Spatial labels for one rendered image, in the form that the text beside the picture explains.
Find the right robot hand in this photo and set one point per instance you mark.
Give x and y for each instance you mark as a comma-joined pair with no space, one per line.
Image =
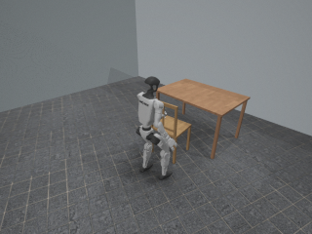
172,143

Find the robot left upper arm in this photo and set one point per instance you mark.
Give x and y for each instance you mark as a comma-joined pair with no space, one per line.
138,96

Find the robot right upper arm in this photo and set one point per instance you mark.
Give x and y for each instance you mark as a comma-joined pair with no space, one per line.
159,106

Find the table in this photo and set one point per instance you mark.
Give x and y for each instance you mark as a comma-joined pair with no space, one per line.
209,98

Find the humanoid robot head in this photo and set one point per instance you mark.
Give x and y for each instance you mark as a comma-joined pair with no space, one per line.
151,81

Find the chair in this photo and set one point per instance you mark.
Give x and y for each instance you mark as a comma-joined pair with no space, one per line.
174,127

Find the robot right forearm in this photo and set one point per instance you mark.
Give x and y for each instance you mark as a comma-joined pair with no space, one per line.
162,132

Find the robot torso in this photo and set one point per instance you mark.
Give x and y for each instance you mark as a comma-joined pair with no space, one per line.
146,116

